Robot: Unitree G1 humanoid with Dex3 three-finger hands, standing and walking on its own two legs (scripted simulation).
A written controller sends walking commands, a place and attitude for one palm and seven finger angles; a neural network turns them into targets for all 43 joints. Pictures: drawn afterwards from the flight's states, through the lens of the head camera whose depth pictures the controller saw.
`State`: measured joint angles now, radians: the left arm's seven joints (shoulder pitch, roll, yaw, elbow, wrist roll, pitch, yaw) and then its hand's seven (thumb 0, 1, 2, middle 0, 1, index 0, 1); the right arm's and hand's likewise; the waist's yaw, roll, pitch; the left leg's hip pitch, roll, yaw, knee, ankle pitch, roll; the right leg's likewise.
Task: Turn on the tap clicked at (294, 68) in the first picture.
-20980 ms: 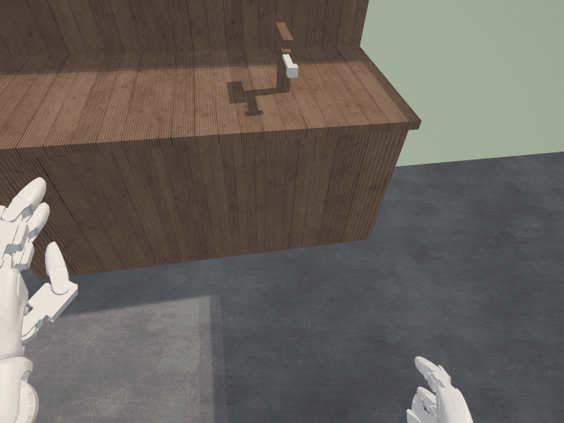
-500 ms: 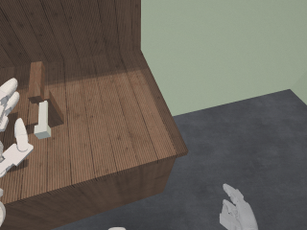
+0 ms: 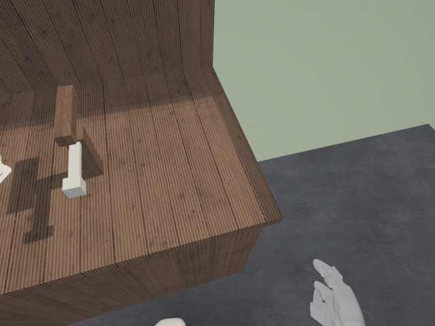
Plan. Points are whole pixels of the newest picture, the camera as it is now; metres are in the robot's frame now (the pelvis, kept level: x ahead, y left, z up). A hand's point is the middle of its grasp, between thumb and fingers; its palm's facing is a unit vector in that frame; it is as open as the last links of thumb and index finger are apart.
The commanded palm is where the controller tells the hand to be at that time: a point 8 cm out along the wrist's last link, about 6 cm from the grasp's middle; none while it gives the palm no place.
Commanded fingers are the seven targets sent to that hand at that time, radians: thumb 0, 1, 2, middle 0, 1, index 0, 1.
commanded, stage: come to a stop and stand still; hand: left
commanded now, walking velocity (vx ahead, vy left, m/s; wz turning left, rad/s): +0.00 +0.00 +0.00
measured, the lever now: (74, 186) +0.31 +0.28 +0.06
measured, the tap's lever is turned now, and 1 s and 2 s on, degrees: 0 0 0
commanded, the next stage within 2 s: look again from close up in 1.20 s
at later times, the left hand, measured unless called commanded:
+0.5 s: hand out of the picture +0.20 +0.28 +0.18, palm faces +0.35 -0.83 -0.44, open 7.4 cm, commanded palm +0.14 +0.32 +0.18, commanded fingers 0.00 0.90 0.90 -0.20 -0.30 -0.20 -0.30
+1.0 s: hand (3, 247) +0.18 +0.27 +0.16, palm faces +0.34 -0.85 -0.40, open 7.4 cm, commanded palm +0.11 +0.30 +0.18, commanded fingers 0.00 0.90 0.90 -0.20 -0.30 -0.20 -0.30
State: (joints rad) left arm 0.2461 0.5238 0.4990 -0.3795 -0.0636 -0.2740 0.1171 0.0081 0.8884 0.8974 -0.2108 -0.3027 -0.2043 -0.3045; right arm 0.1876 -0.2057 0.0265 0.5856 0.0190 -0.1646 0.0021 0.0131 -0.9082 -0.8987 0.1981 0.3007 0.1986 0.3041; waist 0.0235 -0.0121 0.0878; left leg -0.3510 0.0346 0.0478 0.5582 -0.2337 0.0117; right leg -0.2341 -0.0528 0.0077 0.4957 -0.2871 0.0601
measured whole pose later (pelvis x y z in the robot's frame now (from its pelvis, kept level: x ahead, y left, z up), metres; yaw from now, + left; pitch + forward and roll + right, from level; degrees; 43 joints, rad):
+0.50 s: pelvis -0.01 +0.03 +0.00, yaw +2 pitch +1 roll -2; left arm 0.44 0.46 0.42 -0.57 -0.08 -0.30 0.09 0.01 0.89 0.90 -0.21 -0.30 -0.21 -0.30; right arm 0.14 -0.19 0.01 0.58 0.01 -0.18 0.04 0.01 -0.91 -0.90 0.20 0.30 0.20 0.30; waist 0.03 -0.04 0.13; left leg -0.36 -0.02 0.04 0.55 -0.21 0.06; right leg -0.22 -0.10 -0.02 0.46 -0.25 0.07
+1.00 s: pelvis -0.04 +0.02 +0.00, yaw +2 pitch -2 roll -2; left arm 0.44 0.40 0.37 -0.49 -0.06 -0.25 0.07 0.01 0.89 0.90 -0.21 -0.30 -0.21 -0.30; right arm 0.19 -0.21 0.01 0.57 0.03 -0.17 -0.02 0.01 -0.91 -0.90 0.20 0.30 0.20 0.30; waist 0.01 -0.02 0.10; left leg -0.32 0.02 0.03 0.50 -0.15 0.04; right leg -0.18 -0.07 -0.02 0.39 -0.19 0.07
